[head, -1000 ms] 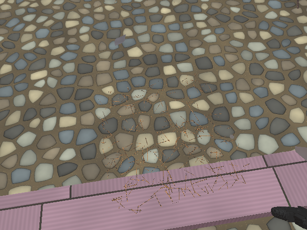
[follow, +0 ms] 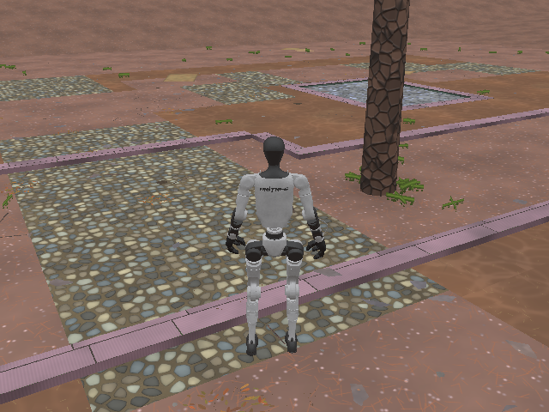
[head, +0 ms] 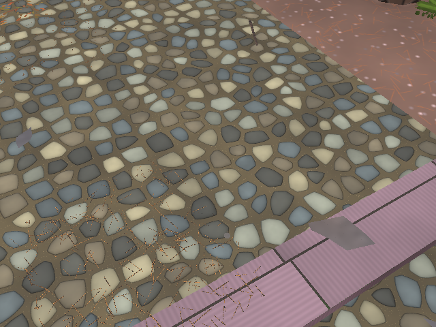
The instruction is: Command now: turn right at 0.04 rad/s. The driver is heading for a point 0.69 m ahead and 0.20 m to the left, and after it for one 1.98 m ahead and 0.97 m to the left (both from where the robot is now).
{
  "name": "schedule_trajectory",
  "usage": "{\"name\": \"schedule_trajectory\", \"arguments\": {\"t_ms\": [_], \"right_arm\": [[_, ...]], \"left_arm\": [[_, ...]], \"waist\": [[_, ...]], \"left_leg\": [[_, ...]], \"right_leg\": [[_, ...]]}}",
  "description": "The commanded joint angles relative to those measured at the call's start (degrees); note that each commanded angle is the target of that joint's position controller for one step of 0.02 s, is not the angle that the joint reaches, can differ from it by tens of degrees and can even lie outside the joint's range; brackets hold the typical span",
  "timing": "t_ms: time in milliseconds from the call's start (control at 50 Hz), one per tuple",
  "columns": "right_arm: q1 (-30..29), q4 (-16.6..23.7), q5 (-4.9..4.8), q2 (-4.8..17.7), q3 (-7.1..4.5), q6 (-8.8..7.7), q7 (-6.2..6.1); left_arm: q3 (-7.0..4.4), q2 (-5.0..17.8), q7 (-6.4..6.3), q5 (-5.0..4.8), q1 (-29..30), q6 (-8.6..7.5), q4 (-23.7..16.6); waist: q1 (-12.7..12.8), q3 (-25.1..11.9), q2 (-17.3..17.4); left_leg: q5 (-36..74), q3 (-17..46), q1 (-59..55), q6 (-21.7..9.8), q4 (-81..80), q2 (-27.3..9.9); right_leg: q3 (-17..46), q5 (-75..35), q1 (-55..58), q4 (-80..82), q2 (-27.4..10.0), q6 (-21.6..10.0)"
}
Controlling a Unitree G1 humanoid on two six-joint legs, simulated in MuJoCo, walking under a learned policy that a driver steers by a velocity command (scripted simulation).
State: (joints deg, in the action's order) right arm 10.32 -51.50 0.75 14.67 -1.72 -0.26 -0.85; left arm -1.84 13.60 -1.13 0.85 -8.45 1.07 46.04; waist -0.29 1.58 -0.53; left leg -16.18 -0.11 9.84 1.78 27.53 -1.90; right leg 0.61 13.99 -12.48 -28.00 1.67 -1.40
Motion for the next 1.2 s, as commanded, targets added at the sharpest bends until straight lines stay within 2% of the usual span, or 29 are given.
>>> {"name": "schedule_trajectory", "arguments": {"t_ms": [20, 80, 160, 260, 340, 380, 400, 420, 440, 480, 500, 540, 620, 680, 720, 760, 780, 800, 820, 840, 880, 900, 940, 1020, 1040, 1080, 1100, 1140, 1200], "right_arm": [[-0.84, 1.28, -0.05, 6.44, -1.07, -1.04, -0.43], [0.06, -0.35, -0.10, 6.19, -0.86, -0.93, -0.80], [0.71, -0.39, -1.13, 7.06, -1.23, -1.15, -1.56], [4.50, -1.18, -2.01, 7.21, -1.57, -3.92, -0.69], [5.51, -1.16, -2.58, 9.56, -2.25, -4.48, 0.01], [0.09, 1.39, -2.52, 7.94, -1.84, -4.69, 0.35], [-3.62, 3.59, -2.12, 6.26, -1.40, -5.41, 0.52], [-4.31, 4.51, -1.23, 5.28, -1.13, -6.33, 0.62], [-3.53, 4.41, -2.34, 5.88, -1.32, -6.69, 0.94], [-5.61, 5.03, -4.33, 3.94, -0.72, -6.56, 1.82], [-7.23, 6.01, -3.83, 3.13, -0.57, -6.53, 2.08], [-7.04, 6.63, -2.69, 1.34, -0.22, -5.99, 2.84], [-11.25, 11.44, -1.98, -0.40, 1.28, -5.05, 3.50], [-19.31, 15.58, -0.85, -1.94, 2.87, -5.04, 3.69], [-14.70, 15.48, -1.36, 1.36, 1.39, -5.14, 3.46], [-2.19, 12.64, -2.31, 5.29, -0.93, -4.49, 2.71], [6.32, 10.22, -2.21, 8.22, -2.32, -3.89, 2.36], [13.79, 7.36, -0.23, 13.54, -4.12, -3.65, 2.14], [16.09, 5.73, -0.34, 13.08, -3.65, -3.18, 1.72], [8.03, 6.80, 0.06, 10.40, -2.27, -3.95, 1.67], [0.43, 6.05, -0.42, 4.64, -0.90, -5.23, 2.62], [-2.00, 5.31, -0.18, 2.42, -0.60, -6.14, 2.99], [-1.62, 3.12, 0.03, 0.49, -0.46, -6.90, 3.32], [1.86, -0.38, 0.12, 2.64, -0.73, -6.71, 1.58], [2.77, -0.98, 0.00, 2.73, -0.63, -6.12, 1.06], [2.21, -0.32, 0.11, 3.81, -0.76, -4.69, 0.18], [2.77, 0.16, 0.12, 6.45, -1.53, -4.07, -0.07], [4.55, 0.08, -0.31, 10.17, -2.79, -3.21, -0.31], [5.41, 0.11, -1.50, 10.27, -3.60, -2.11, -0.77]], "left_arm": [[-1.83, 6.01, -0.51, -0.10, 1.82, -0.49, -1.81], [-1.96, 5.91, -0.67, -0.24, 0.56, -0.56, 0.70], [-2.66, 7.01, -1.04, -1.26, -0.91, -1.30, 2.29], [-2.63, 5.58, 0.19, -2.17, -1.89, -5.12, 3.51], [-2.30, 4.11, 1.26, -2.56, -3.40, -7.27, 4.31], [-3.18, 6.59, 1.63, -2.77, -10.87, -7.72, 7.87], [-4.79, 10.91, 1.68, -2.99, -18.29, -7.73, 10.72], [-5.81, 14.27, 1.93, -2.37, -26.98, -7.18, 12.99], [-4.10, 9.71, 2.15, -1.07, -24.78, -7.14, 12.11], [-2.48, 5.80, 2.17, -0.60, -22.02, -7.14, 11.20], [-1.84, 5.04, 2.09, -1.05, -21.13, -6.80, 11.49], [-0.85, 3.13, 1.54, -1.03, -21.34, -5.63, 12.29], [-0.24, 4.31, -0.81, -1.25, -17.68, -4.41, 11.74], [-0.95, 7.83, -1.46, -2.31, -18.65, -4.41, 11.17], [-0.99, 9.14, -0.25, -1.37, -20.84, -4.76, 12.00], [-0.57, 8.13, 0.06, -0.81, -20.78, -4.31, 12.57], [-0.40, 8.01, -0.03, -0.69, -18.91, -4.24, 11.77], [0.97, 1.76, 0.00, -0.96, -23.48, -4.66, 9.98], [1.08, 1.59, 0.98, -0.13, -20.58, -6.23, 10.14], [-0.48, 3.44, 1.77, -1.81, -19.78, -7.53, 9.00], [-0.55, 2.77, 1.28, -2.55, -13.44, -6.63, 6.90], [-1.11, 3.05, 0.38, -2.24, -13.60, -5.43, 6.85], [-1.63, 3.17, -0.64, -1.95, -15.53, -3.64, 7.32], [-2.31, 4.06, -1.12, -1.35, -9.92, -2.82, 5.47], [-2.35, 4.22, -0.98, -0.58, -7.31, -2.99, 4.40], [-1.22, 1.43, -0.85, 0.04, -2.94, -3.09, 2.87], [-0.98, 1.23, -0.87, -0.28, -0.25, -2.88, 2.36], [-1.23, 3.04, -0.99, -0.41, 2.36, -2.47, 1.50], [-1.78, 5.60, -1.17, -0.64, 4.86, -2.44, 0.58]], "waist": [[0.00, -1.01, 2.33], [-0.10, -1.74, 1.31], [0.00, 4.39, 0.57], [-0.60, 4.11, 3.28], [1.15, 4.72, 10.34], [4.70, 2.86, 5.32], [7.29, -0.42, -4.74], [10.17, -3.67, -15.81], [7.88, -2.29, -11.22], [6.06, 1.67, -3.16], [5.04, 3.63, -1.12], [3.63, 3.60, -3.51], [0.64, 7.46, -3.55], [2.08, 6.21, -2.92], [-1.43, 1.85, -7.99], [-8.63, -6.75, -11.11], [-12.61, -11.04, -10.32], [-10.90, -19.73, 6.21], [-10.02, -24.38, 14.90], [-5.63, -15.31, 12.18], [-1.16, -2.62, 1.11], [1.12, -2.27, 1.17], [2.65, -2.09, 4.63], [3.09, -1.12, 2.96], [2.72, -1.42, 2.46], [1.91, -2.54, 2.81], [0.34, -2.68, 3.78], [-0.91, -3.29, 4.87], [-1.79, -2.22, 5.66]], "left_leg": [[5.33, 2.34, 3.20, -0.97, -5.74, -2.20], [-0.11, 1.70, 2.72, -1.34, -6.07, -1.39], [-22.37, 3.10, 8.37, -4.70, -4.88, -0.98], [-22.71, 10.86, 5.12, -9.03, -6.67, -5.12], [-14.03, 21.26, 0.78, -13.33, -11.71, -12.42], [4.84, 12.42, 5.12, -10.22, -2.59, -7.18], [16.31, 1.83, 14.18, -5.99, 13.52, 0.41], [0.67, -2.16, 31.16, -2.33, 31.67, 5.03], [-15.88, 2.30, 39.57, -2.82, 42.21, 4.03], [-12.96, 4.06, 48.91, -5.45, 50.79, -0.26], [-9.45, 3.42, 50.92, -5.75, 48.75, -2.59], [-5.61, 0.36, 48.22, -4.46, 48.51, -3.96], [-0.17, -1.09, 47.67, -1.54, 46.50, -5.78], [8.02, -6.65, 27.70, -2.32, 25.15, -2.57], [2.11, -10.06, 20.37, -5.73, 28.24, 1.78], [1.79, -9.71, 8.88, -9.74, 22.38, 5.38], [4.03, -4.06, -3.12, -11.59, 18.68, 3.01], [-12.00, 22.35, -20.69, -18.49, 9.01, -10.86], [-11.43, 48.80, -21.62, -21.03, -9.93, -19.07], [-6.74, 48.98, -12.23, -20.05, -13.09, -21.19], [7.48, 25.38, 6.30, -15.91, -11.05, -16.73], [10.76, 16.66, 11.04, -13.58, -12.33, -13.34], [21.40, 8.59, 12.46, -13.60, -14.73, -10.51], [28.20, 2.91, 7.18, -15.38, -17.93, -9.77], [28.88, 2.49, 5.68, -14.99, -17.42, -9.15], [28.88, 0.11, 6.00, -13.92, -16.65, -6.49], [27.66, 0.32, 6.54, -13.71, -16.77, -6.07], [22.34, 4.20, 4.11, -14.89, -16.13, -8.43], [18.64, 9.29, 0.36, -15.74, -13.65, -10.32]], "right_leg": [[4.04, -5.73, 2.49, 4.60, -3.49, -1.10], [3.29, -0.22, 2.64, 5.15, -2.80, -0.84], [3.90, 24.73, -5.73, 4.59, -1.98, -3.02], [4.43, 19.23, -8.61, 0.08, -2.37, -4.11], [-0.66, 8.25, -9.26, -5.41, -0.55, -4.20], [2.49, -0.03, 1.80, 0.37, -1.32, -5.54], [12.52, -8.58, 14.87, 5.26, -6.16, -8.20], [28.25, -19.46, 30.40, 9.78, -15.59, -13.33], [32.66, -24.29, 31.43, 9.87, -20.76, -16.03], [25.71, -22.38, 31.08, 10.93, -20.78, -15.70], [22.08, -22.23, 29.41, 12.94, -19.95, -13.90], [16.63, -21.28, 24.79, 16.56, -16.97, -11.75], [8.58, -20.80, 12.75, 22.65, -14.92, -9.70], [3.84, -20.37, 1.61, 29.30, -12.52, -8.68], [1.74, -47.62, 6.63, 21.25, -14.51, -8.73], [-0.01, -73.11, 12.94, 4.33, -14.63, -5.86], [0.48, -69.06, 7.63, -7.04, -13.64, -3.87], [-0.51, -43.78, -10.69, -30.22, -4.81, -0.95], [6.37, 6.63, -15.61, -45.94, 3.76, -0.40], [11.96, 8.57, -21.25, -56.03, 2.44, -0.75], [5.55, 5.24, -20.85, -54.03, -3.69, -1.74], [5.46, 2.83, -17.02, -49.42, -6.48, -2.41], [4.86, 3.15, -12.94, -46.45, -6.88, -2.84], [4.35, -2.23, -19.06, -38.56, -7.05, -1.13], [3.91, -5.32, -20.31, -33.90, -7.64, -0.20], [1.74, -8.51, -16.65, -19.54, -7.14, 1.91], [0.11, -8.69, -14.61, -15.72, -5.25, 2.63], [0.75, -8.05, -13.85, -11.43, -4.13, 3.73], [2.35, -5.41, -15.63, -6.74, -3.60, 4.17]]}}
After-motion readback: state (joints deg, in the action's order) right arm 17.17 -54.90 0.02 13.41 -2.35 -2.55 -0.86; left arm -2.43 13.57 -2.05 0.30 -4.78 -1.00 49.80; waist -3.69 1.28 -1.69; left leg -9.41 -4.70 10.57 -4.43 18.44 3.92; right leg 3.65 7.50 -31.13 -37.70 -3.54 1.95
